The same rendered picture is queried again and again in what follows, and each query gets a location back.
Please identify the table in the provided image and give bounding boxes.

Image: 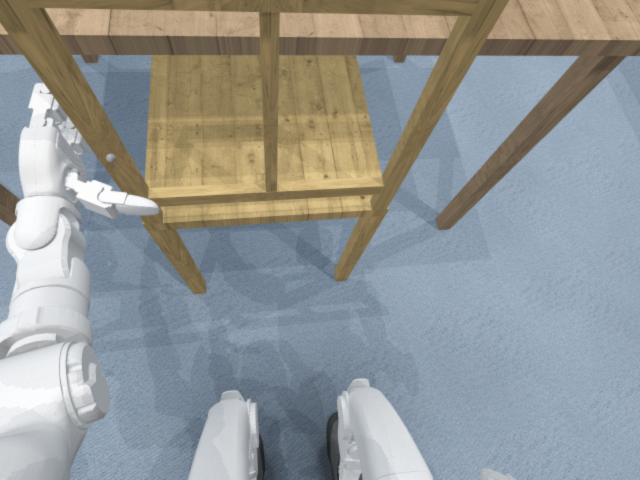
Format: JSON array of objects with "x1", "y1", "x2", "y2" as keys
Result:
[{"x1": 0, "y1": 0, "x2": 640, "y2": 230}]

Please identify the robot right thigh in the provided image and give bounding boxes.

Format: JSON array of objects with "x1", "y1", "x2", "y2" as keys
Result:
[{"x1": 337, "y1": 387, "x2": 433, "y2": 480}]

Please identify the chair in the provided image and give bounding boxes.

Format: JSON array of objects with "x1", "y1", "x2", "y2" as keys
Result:
[{"x1": 0, "y1": 0, "x2": 509, "y2": 294}]

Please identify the left robot forearm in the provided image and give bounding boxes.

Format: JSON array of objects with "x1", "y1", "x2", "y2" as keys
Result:
[{"x1": 0, "y1": 195, "x2": 93, "y2": 360}]

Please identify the robot left thigh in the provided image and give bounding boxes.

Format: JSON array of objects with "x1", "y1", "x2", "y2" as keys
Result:
[{"x1": 188, "y1": 398, "x2": 259, "y2": 480}]

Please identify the left robot upper arm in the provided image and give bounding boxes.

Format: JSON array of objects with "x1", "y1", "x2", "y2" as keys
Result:
[{"x1": 0, "y1": 341, "x2": 110, "y2": 480}]

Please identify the left robot hand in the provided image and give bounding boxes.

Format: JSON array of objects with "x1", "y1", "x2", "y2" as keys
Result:
[{"x1": 19, "y1": 83, "x2": 160, "y2": 219}]

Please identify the robot thigh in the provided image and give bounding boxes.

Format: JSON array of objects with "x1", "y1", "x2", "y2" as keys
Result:
[
  {"x1": 337, "y1": 387, "x2": 433, "y2": 480},
  {"x1": 188, "y1": 398, "x2": 259, "y2": 480}
]

